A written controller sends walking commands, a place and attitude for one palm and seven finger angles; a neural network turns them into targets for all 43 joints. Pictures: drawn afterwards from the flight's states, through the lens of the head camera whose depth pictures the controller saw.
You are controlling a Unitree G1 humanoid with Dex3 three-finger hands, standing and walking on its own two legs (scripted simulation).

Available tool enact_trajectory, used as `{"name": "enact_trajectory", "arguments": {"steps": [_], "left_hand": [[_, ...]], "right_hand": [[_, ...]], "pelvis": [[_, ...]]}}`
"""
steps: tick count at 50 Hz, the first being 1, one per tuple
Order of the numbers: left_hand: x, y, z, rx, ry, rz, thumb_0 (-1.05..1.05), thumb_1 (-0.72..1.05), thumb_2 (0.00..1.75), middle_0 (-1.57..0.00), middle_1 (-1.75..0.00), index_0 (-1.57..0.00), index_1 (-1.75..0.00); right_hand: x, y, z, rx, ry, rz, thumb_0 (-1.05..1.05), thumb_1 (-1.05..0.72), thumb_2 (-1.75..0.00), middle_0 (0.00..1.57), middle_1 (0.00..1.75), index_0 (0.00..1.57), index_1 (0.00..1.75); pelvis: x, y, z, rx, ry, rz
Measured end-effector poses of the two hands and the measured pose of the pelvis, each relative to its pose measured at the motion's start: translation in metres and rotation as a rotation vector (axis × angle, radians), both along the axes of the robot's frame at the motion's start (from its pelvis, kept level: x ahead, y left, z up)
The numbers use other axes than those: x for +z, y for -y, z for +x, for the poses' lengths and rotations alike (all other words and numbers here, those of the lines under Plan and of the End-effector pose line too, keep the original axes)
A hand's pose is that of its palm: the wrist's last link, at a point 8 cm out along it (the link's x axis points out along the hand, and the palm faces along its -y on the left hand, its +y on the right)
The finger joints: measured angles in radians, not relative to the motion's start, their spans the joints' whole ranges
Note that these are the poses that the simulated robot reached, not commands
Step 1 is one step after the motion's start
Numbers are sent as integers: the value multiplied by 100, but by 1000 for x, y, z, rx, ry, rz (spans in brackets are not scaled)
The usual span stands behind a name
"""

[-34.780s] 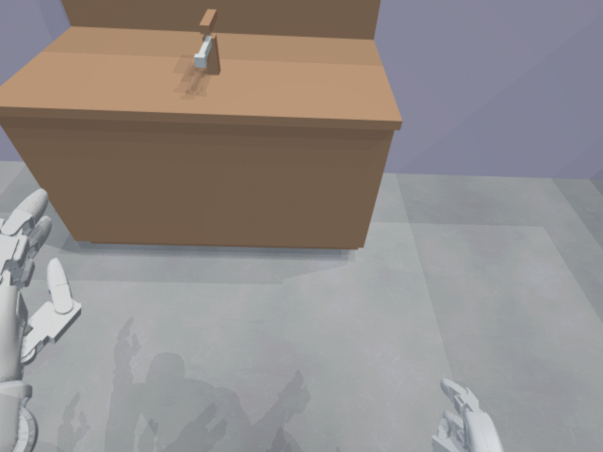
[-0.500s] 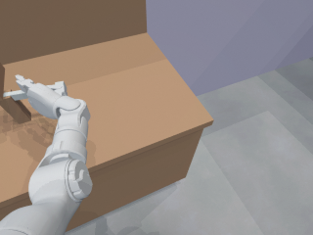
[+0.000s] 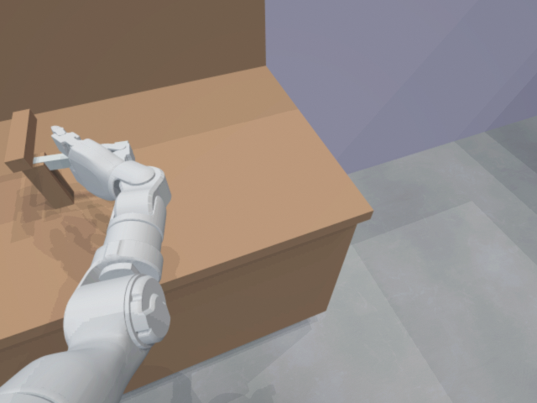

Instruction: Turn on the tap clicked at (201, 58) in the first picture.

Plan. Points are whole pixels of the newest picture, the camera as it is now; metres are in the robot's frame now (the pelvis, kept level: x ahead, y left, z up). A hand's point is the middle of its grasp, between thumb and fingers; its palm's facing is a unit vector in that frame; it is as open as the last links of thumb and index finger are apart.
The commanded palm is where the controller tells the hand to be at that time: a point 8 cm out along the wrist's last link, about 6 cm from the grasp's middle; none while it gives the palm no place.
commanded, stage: lift the hand up off the lever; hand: left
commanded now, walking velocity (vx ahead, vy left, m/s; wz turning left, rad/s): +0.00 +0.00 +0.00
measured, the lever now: (123, 152) +0.56 +0.24 +0.06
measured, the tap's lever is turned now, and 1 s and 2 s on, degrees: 81 81 81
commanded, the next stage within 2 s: draw the hand back beside the body in 0.48 s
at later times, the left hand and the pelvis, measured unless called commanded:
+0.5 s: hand (124, 146) +0.48 +0.19 +0.14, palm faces +0.81 -0.57 -0.14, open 7.8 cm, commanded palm +0.42 +0.21 +0.14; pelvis -0.01 -0.01 +0.00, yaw +0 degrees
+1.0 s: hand (92, 209) +0.36 +0.21 +0.14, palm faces +0.30 -0.92 -0.25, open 7.8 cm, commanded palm +0.33 +0.23 +0.16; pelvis +0.00 +0.00 +0.02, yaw -6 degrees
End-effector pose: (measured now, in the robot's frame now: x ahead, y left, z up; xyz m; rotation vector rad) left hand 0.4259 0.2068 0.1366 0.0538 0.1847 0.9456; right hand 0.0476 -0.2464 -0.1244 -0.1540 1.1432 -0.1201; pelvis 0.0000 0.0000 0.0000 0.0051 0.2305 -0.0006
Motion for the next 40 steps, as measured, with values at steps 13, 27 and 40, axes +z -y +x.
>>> {"name": "enact_trajectory", "arguments": {"steps": [13,27,40], "left_hand": [[13,-2,-3,15,6,11,2,90,90,-16,-16,-15,-15],[12,1,-3,10,-4,13,2,90,90,-16,-15,-15,-15],[27,8,-20,-465,144,48,2,90,90,-16,-17,-16,-16]], "right_hand": [[0,6,-14,-24,-7,-11,0,-91,-90,20,30,20,30],[2,13,-14,-21,-1,-22,0,-91,-90,20,30,20,30],[23,19,3,-138,118,-39,0,-91,-89,20,30,20,30]], "pelvis": [[1,4,-6,-8,9,3],[2,6,-8,-5,7,5],[15,7,3,-95,95,19]]}}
